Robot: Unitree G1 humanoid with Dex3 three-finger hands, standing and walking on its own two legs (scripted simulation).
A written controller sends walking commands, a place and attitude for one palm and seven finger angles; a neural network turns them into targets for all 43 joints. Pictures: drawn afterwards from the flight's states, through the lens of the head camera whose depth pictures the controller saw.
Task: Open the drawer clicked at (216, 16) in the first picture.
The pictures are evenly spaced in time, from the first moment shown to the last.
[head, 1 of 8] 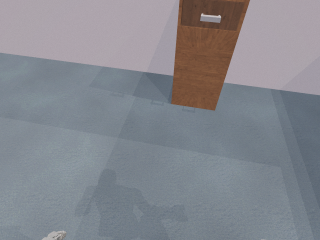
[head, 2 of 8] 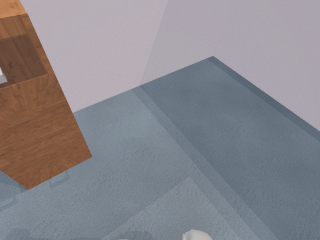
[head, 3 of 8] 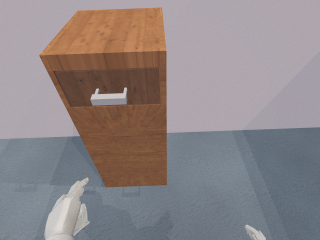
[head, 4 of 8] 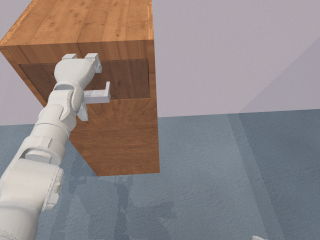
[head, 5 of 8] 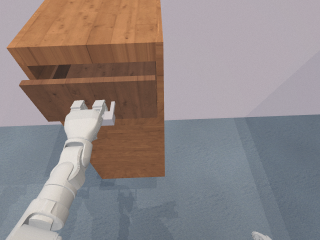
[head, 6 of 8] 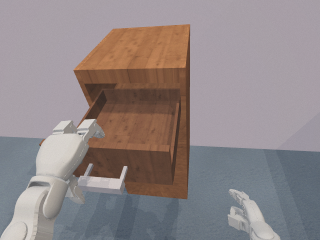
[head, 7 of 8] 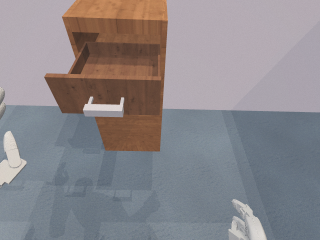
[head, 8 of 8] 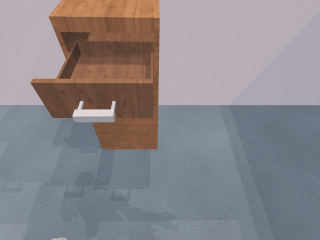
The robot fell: no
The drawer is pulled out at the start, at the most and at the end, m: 0.00 0.30 0.30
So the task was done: yes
